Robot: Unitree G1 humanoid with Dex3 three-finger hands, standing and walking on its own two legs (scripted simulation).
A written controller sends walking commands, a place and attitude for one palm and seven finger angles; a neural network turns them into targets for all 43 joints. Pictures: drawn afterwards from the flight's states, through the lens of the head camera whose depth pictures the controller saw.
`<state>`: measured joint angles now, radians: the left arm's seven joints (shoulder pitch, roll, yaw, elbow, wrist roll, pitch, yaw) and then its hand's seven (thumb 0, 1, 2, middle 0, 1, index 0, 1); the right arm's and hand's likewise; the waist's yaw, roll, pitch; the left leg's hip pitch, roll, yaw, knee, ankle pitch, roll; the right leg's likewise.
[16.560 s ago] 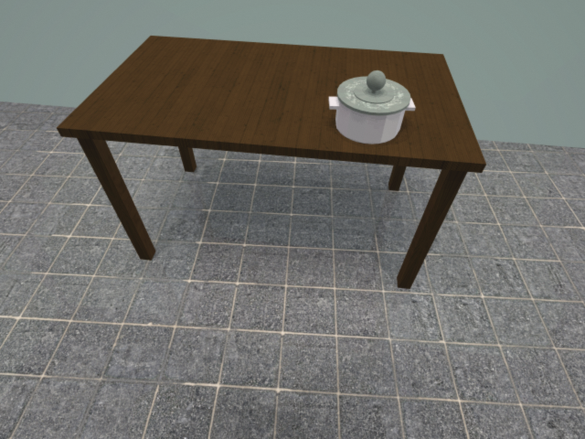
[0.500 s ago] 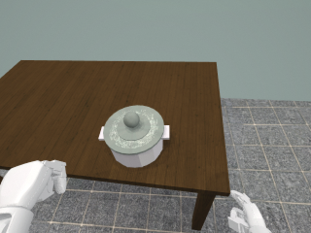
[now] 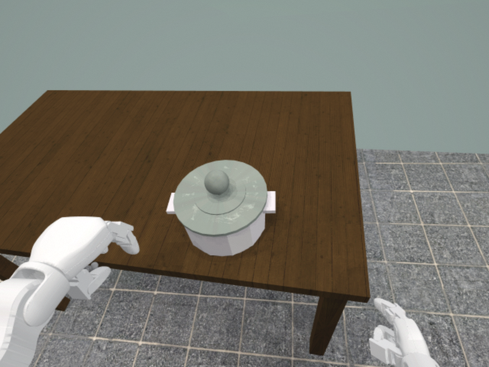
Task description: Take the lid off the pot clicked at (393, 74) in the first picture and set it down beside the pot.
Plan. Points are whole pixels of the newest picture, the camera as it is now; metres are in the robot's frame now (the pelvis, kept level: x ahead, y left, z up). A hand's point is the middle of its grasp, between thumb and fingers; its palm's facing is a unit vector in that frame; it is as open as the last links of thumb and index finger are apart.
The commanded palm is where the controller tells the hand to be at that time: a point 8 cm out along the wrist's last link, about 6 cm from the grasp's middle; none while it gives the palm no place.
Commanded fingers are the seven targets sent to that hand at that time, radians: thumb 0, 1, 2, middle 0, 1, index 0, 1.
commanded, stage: reach forward and open the fingers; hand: left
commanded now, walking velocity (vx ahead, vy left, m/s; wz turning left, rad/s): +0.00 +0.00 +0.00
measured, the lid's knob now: (216, 182) +0.44 +0.12 +0.03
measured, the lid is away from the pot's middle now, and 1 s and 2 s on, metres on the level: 0.00 0.00 0.00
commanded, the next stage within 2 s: move the open hand above the knob in 0.38 s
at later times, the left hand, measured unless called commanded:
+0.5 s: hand (94, 216) +0.30 +0.27 +0.12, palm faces -0.17 -0.06 -0.98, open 10.4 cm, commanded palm +0.28 +0.25 +0.18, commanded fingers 0.00 -0.31 1.36 -0.80 -0.08 -0.80 -0.08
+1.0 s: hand (136, 195) +0.34 +0.22 +0.12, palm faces -0.21 +0.00 -0.98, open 10.4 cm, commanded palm +0.32 +0.21 +0.18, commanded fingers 0.00 -0.31 1.36 -0.80 -0.08 -0.80 -0.08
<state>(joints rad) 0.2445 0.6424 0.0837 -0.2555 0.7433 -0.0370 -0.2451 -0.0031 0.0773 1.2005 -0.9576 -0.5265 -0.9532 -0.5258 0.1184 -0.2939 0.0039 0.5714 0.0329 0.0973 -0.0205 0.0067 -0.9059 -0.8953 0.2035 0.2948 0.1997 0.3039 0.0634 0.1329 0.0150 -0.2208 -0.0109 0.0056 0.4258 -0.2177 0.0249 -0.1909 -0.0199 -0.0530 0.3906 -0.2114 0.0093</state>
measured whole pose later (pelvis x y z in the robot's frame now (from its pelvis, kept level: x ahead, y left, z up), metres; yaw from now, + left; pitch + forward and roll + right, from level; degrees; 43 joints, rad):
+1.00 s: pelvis +0.01 +0.00 +0.00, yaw +0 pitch +2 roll +0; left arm -0.25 0.63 -0.13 -0.03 0.81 0.10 -0.33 0.00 -0.29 1.35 -0.81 -0.08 -0.81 -0.08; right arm 0.10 -0.27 0.05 0.58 0.05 0.12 0.02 0.01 -0.91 -0.90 0.20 0.29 0.20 0.30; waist 0.03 0.11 0.01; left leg -0.22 -0.03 0.00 0.41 -0.22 0.03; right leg -0.21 -0.04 -0.05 0.42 -0.24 0.02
